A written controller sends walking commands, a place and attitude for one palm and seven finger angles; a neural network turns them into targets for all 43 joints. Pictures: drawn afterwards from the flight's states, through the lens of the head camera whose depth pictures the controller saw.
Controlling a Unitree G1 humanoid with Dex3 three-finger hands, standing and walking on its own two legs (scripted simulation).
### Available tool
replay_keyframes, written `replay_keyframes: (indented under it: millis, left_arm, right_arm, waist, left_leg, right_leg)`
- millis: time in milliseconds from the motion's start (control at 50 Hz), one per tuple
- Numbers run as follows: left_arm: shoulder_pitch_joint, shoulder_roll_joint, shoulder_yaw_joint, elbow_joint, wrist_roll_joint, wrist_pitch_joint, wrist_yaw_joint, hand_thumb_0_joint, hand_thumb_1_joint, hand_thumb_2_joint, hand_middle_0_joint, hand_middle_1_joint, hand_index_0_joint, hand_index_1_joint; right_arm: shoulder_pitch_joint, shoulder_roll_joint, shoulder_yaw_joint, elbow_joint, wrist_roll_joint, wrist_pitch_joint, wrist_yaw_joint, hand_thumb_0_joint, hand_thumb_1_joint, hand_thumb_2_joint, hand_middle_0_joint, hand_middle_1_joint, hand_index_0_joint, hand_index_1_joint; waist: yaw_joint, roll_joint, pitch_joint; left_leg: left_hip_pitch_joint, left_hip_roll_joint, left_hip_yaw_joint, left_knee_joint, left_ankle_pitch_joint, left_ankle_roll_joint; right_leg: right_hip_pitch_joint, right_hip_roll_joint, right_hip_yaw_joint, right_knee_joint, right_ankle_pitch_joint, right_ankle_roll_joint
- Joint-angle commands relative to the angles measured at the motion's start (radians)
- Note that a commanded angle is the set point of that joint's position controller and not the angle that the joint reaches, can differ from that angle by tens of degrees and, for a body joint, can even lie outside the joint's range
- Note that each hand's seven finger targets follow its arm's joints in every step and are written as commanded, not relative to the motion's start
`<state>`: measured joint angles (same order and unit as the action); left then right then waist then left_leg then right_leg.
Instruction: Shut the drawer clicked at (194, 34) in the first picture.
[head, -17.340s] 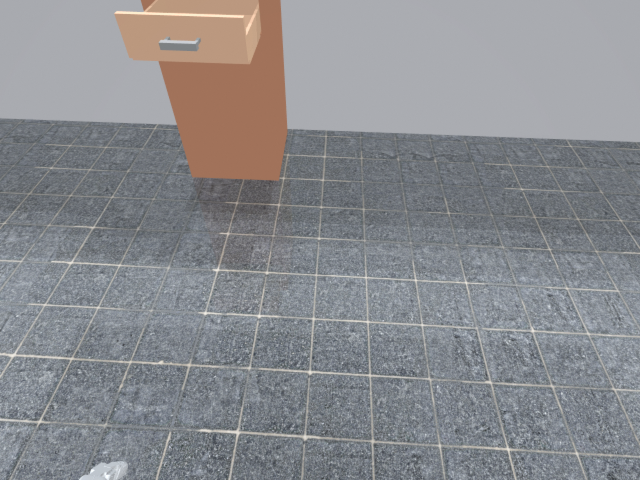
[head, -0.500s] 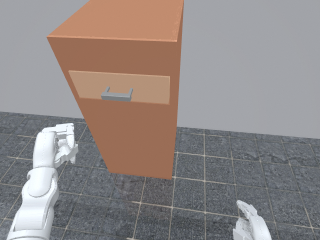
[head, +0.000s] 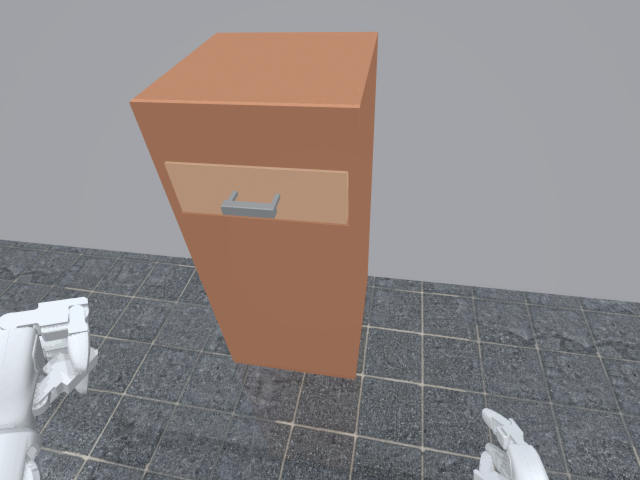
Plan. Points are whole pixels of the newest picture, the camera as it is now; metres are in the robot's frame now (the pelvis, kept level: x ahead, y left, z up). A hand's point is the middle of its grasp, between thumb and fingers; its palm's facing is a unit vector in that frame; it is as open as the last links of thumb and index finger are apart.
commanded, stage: draw the hand back to the body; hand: left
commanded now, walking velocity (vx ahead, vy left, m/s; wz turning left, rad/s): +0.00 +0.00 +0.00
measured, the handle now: (252, 203) +0.63 +0.23 -0.01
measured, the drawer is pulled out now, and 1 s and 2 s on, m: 0.00 0.00 0.00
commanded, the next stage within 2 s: step back with the hand held close in 0.08 s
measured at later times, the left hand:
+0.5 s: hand (93, 360) +0.18 +0.25 +0.15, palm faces +0.33 -0.81 -0.48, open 3.3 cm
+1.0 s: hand (49, 407) +0.13 +0.25 +0.16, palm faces +0.37 -0.81 -0.44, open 3.3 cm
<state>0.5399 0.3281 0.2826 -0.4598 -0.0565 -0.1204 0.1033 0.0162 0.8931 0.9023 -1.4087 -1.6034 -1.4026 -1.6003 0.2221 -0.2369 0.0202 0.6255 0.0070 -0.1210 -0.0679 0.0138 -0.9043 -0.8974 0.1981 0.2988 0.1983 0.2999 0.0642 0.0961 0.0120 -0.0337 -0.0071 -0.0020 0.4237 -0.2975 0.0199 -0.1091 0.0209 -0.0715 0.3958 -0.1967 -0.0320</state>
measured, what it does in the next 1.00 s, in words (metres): shifts its weight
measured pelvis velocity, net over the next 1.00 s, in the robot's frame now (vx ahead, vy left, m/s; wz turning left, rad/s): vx -0.07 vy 0.02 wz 0.00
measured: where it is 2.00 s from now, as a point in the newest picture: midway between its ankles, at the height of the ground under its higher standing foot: outside the picture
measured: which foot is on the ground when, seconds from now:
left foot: down 0.00-1.00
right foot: down 0.00-1.00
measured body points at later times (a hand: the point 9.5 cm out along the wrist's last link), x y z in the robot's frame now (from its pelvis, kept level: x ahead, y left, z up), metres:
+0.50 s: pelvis -0.02 +0.01 +0.00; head +0.00 -0.01 +0.45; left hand +0.15 +0.29 +0.18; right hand +0.14 -0.24 -0.10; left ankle -0.04 +0.11 -0.74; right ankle +0.02 -0.10 -0.74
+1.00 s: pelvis -0.07 +0.02 -0.02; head -0.06 +0.02 +0.43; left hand +0.10 +0.29 +0.18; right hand +0.11 -0.22 -0.09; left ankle -0.04 +0.11 -0.74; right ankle +0.02 -0.10 -0.74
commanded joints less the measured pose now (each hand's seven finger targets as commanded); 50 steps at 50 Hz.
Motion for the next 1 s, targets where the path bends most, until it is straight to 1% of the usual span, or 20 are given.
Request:
replay_keyframes:
  millis: [0, 20, 40, 80, 140, 160, 180, 200, 220, 240, 300, 380, 500, 600, 740, 800, 860, 920, 940, 980]
  left_arm:
    - [-0.137, 0.154, 0.097, -0.159, 0.003, -0.057, 0.020, 0.000, 0.900, 0.900, -1.400, -1.600, -1.400, -1.600]
    - [-0.136, 0.158, 0.101, -0.158, 0.003, -0.061, 0.021, 0.000, 0.900, 0.900, -1.400, -1.600, -1.400, -1.600]
    - [-0.137, 0.163, 0.101, -0.164, 0.006, -0.061, 0.021, 0.000, 0.900, 0.900, -1.400, -1.600, -1.400, -1.600]
    - [-0.133, 0.169, 0.108, -0.178, 0.004, -0.066, 0.025, 0.000, 0.900, 0.900, -1.400, -1.600, -1.400, -1.600]
    - [-0.125, 0.176, 0.115, -0.185, 0.005, -0.065, 0.024, 0.000, 0.900, 0.900, -1.400, -1.600, -1.400, -1.600]
    - [-0.123, 0.171, 0.113, -0.176, 0.004, -0.065, 0.024, 0.000, 0.900, 0.900, -1.400, -1.600, -1.400, -1.600]
    - [-0.114, 0.166, 0.113, -0.168, 0.003, -0.064, 0.023, 0.000, 0.900, 0.900, -1.400, -1.600, -1.400, -1.600]
    - [-0.196, 0.272, 0.244, -0.224, 0.003, -0.109, 0.030, 0.000, 0.900, 0.900, -1.400, -1.600, -1.400, -1.600]
    - [-0.098, 0.192, 0.192, -0.130, 0.008, -0.111, 0.023, 0.000, 0.900, 0.900, -1.400, -1.600, -1.400, -1.600]
    - [-0.092, 0.190, 0.188, -0.157, 0.011, -0.124, 0.019, 0.000, 0.900, 0.900, -1.400, -1.600, -1.400, -1.600]
    - [0.004, 0.162, 0.164, -0.167, 0.011, -0.138, 0.021, 0.000, 0.900, 0.900, -1.400, -1.600, -1.400, -1.600]
    - [0.061, 0.184, 0.185, -0.205, 0.007, -0.146, 0.034, 0.000, 0.900, 0.900, -1.400, -1.600, -1.400, -1.600]
    - [0.080, 0.211, 0.208, -0.242, 0.007, -0.140, 0.039, 0.000, 0.900, 0.900, -1.400, -1.600, -1.400, -1.600]
    - [0.077, 0.205, 0.198, -0.256, 0.014, -0.134, 0.038, 0.000, 0.900, 0.900, -1.400, -1.600, -1.400, -1.600]
    - [0.026, 0.210, 0.213, -0.298, 0.047, -0.143, 0.037, 0.000, 0.900, 0.900, -1.400, -1.600, -1.400, -1.600]
    - [0.015, 0.195, 0.207, -0.297, 0.054, -0.149, 0.039, 0.000, 0.900, 0.900, -1.400, -1.600, -1.400, -1.600]
    - [-0.006, 0.209, 0.214, -0.307, 0.054, -0.156, 0.043, 0.000, 0.900, 0.900, -1.400, -1.600, -1.400, -1.600]
    - [0.000, 0.210, 0.207, -0.303, 0.035, -0.170, 0.054, 0.000, 0.900, 0.900, -1.400, -1.600, -1.400, -1.600]
    - [0.005, 0.217, 0.211, -0.316, 0.027, -0.176, 0.060, 0.000, 0.900, 0.900, -1.400, -1.600, -1.400, -1.600]
    - [0.029, 0.224, 0.216, -0.326, 0.023, -0.186, 0.071, 0.000, 0.900, 0.900, -1.400, -1.600, -1.400, -1.600]
  right_arm:
    - [-0.132, -0.085, -0.030, -0.152, -0.002, -0.075, -0.019, 0.000, -0.900, -0.900, 0.200, 0.300, 0.200, 0.300]
    - [-0.135, -0.085, -0.030, -0.152, -0.003, -0.079, -0.020, 0.000, -0.900, -0.900, 0.200, 0.300, 0.200, 0.300]
    - [-0.139, -0.087, -0.030, -0.150, -0.004, -0.083, -0.020, 0.000, -0.900, -0.900, 0.200, 0.300, 0.200, 0.300]
    - [-0.138, -0.084, -0.027, -0.149, -0.008, -0.089, -0.021, 0.000, -0.900, -0.900, 0.200, 0.300, 0.200, 0.300]
    - [-0.143, -0.083, -0.028, -0.148, -0.009, -0.097, -0.020, 0.000, -0.900, -0.900, 0.200, 0.300, 0.200, 0.300]
    - [-0.145, -0.079, -0.026, -0.146, -0.010, -0.098, -0.021, 0.000, -0.900, -0.900, 0.200, 0.300, 0.200, 0.300]
    - [-0.147, -0.077, -0.027, -0.146, -0.008, -0.097, -0.020, 0.000, -0.900, -0.900, 0.200, 0.300, 0.200, 0.300]
    - [-0.121, -0.104, -0.033, -0.176, -0.007, -0.064, -0.013, 0.000, -0.900, -0.900, 0.200, 0.300, 0.200, 0.300]
    - [-0.114, -0.083, -0.039, -0.155, -0.008, -0.042, -0.010, 0.000, -0.900, -0.900, 0.200, 0.300, 0.200, 0.300]
    - [-0.123, -0.081, -0.040, -0.168, -0.011, -0.030, -0.006, 0.000, -0.900, -0.900, 0.200, 0.300, 0.200, 0.300]
    - [-0.115, -0.090, -0.053, -0.169, -0.013, 0.000, -0.002, 0.000, -0.900, -0.900, 0.200, 0.300, 0.200, 0.300]
    - [-0.128, -0.101, -0.064, -0.189, -0.008, 0.025, -0.010, 0.000, -0.900, -0.900, 0.200, 0.300, 0.200, 0.300]
    - [-0.134, -0.103, -0.079, -0.216, -0.002, 0.051, -0.021, 0.000, -0.900, -0.900, 0.200, 0.300, 0.200, 0.300]
    - [-0.131, -0.111, -0.081, -0.226, 0.001, 0.056, -0.022, 0.000, -0.900, -0.900, 0.200, 0.300, 0.200, 0.300]
    - [-0.135, -0.124, -0.078, -0.256, -0.004, 0.040, -0.023, 0.000, -0.900, -0.900, 0.200, 0.300, 0.200, 0.300]
    - [-0.114, -0.122, -0.076, -0.260, -0.004, 0.031, -0.022, 0.000, -0.900, -0.900, 0.200, 0.300, 0.200, 0.300]
    - [-0.106, -0.115, -0.076, -0.258, -0.007, 0.025, -0.022, 0.000, -0.900, -0.900, 0.200, 0.300, 0.200, 0.300]
    - [-0.080, -0.104, -0.078, -0.235, -0.008, 0.024, -0.013, 0.000, -0.900, -0.900, 0.200, 0.300, 0.200, 0.300]
    - [-0.077, -0.101, -0.078, -0.228, -0.010, 0.025, -0.012, 0.000, -0.900, -0.900, 0.200, 0.300, 0.200, 0.300]
    - [-0.084, -0.097, -0.072, -0.219, -0.012, 0.028, -0.016, 0.000, -0.900, -0.900, 0.200, 0.300, 0.200, 0.300]
  waist:
    - [-0.015, -0.070, 0.021]
    - [-0.011, -0.081, 0.008]
    - [-0.009, -0.038, 0.007]
    - [-0.002, -0.046, -0.027]
    - [0.002, -0.042, -0.024]
    - [0.001, -0.066, -0.013]
    - [0.003, -0.046, -0.004]
    - [-0.045, -0.092, 0.084]
    - [-0.050, -0.140, 0.064]
    - [-0.049, -0.125, 0.058]
    - [-0.057, -0.089, -0.064]
    - [-0.055, -0.046, -0.152]
    - [-0.053, -0.065, -0.188]
    - [-0.057, -0.056, -0.156]
    - [-0.059, -0.004, -0.083]
    - [-0.066, -0.036, -0.065]
    - [-0.072, -0.112, -0.060]
    - [-0.082, -0.200, -0.087]
    - [-0.083, -0.199, -0.108]
    - [-0.083, -0.162, -0.117]
  left_leg:
    - [-0.119, 0.013, -0.016, -0.081, 0.101, 0.013]
    - [-0.118, 0.012, -0.017, -0.079, 0.109, 0.014]
    - [-0.113, 0.010, -0.017, -0.081, 0.112, 0.011]
    - [-0.109, 0.010, -0.018, -0.080, 0.140, 0.011]
    - [-0.110, 0.008, -0.016, -0.077, 0.155, 0.008]
    - [-0.114, 0.011, -0.017, -0.080, 0.154, 0.009]
    - [-0.113, 0.011, -0.012, -0.079, 0.155, 0.010]
    - [-0.208, 0.017, -0.039, -0.043, 0.072, 0.028]
    - [-0.185, 0.016, -0.048, -0.001, 0.072, 0.029]
    - [-0.191, 0.011, -0.044, 0.007, 0.078, 0.026]
    - [-0.184, 0.019, -0.038, 0.011, 0.128, 0.020]
    - [-0.216, 0.041, -0.061, -0.043, 0.261, 0.013]
    - [-0.264, 0.059, -0.080, -0.037, 0.404, 0.004]
    - [-0.348, 0.077, -0.099, -0.059, 0.283, 0.019]
    - [-0.660, 0.132, -0.168, -0.160, -0.137, 0.083]
    - [-0.709, 0.121, -0.158, -0.128, -0.235, 0.091]
    - [-0.642, 0.066, -0.121, -0.016, -0.241, 0.074]
    - [-0.434, 0.008, -0.068, 0.186, -0.168, 0.031]
    - [-0.371, 0.005, -0.063, 0.219, -0.135, 0.020]
    - [-0.321, 0.014, -0.066, 0.179, -0.107, 0.018]
  right_leg:
    - [0.006, -0.038, 0.068, -0.100, -0.048, 0.008]
    - [0.016, -0.039, 0.068, -0.097, -0.044, 0.008]
    - [0.019, -0.038, 0.070, -0.099, -0.037, 0.005]
    - [0.049, -0.042, 0.071, -0.089, -0.004, 0.006]
    - [0.055, -0.040, 0.076, -0.095, 0.012, 0.005]
    - [0.054, -0.040, 0.073, -0.095, 0.010, 0.008]
    - [0.049, -0.041, 0.079, -0.099, 0.010, 0.007]
    - [-0.067, -0.098, 0.207, -0.175, -0.030, 0.005]
    - [-0.094, -0.129, 0.215, -0.197, -0.061, -0.005]
    - [-0.110, -0.140, 0.216, -0.206, -0.060, -0.010]
    - [-0.067, -0.156, 0.171, -0.147, 0.021, -0.011]
    - [0.022, -0.118, 0.105, -0.028, 0.224, 0.007]
    - [0.052, -0.092, 0.078, 0.074, 0.365, 0.023]
    - [0.039, -0.083, 0.092, 0.103, 0.295, 0.031]
    - [0.146, -0.043, 0.111, 0.239, 0.178, 0.047]
    - [0.132, -0.058, 0.136, 0.241, 0.148, 0.042]
    - [0.022, -0.108, 0.215, 0.118, 0.048, 0.018]
    - [-0.208, -0.212, 0.300, -0.065, -0.161, -0.040]
    - [-0.259, -0.237, 0.291, -0.086, -0.185, -0.055]
    - [-0.299, -0.228, 0.231, -0.063, -0.175, -0.047]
